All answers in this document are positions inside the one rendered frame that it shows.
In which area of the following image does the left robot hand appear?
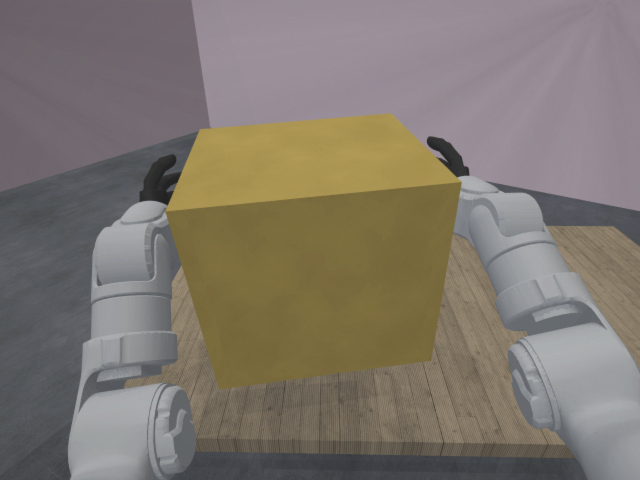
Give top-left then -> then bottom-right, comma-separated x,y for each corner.
140,154 -> 182,206

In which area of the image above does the table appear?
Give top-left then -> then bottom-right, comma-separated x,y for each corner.
124,226 -> 640,458

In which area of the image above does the robot left upper arm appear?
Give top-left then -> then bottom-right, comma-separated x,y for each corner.
70,382 -> 196,480

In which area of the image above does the carton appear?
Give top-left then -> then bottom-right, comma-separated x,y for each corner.
165,113 -> 462,389

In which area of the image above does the left robot forearm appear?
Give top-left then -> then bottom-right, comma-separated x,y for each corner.
68,201 -> 179,474

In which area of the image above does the right robot forearm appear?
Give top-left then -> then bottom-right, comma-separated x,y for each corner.
453,176 -> 640,384

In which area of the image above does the robot right upper arm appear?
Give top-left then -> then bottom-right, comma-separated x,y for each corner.
508,322 -> 640,480

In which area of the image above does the right robot hand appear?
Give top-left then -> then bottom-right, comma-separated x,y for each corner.
427,136 -> 469,177

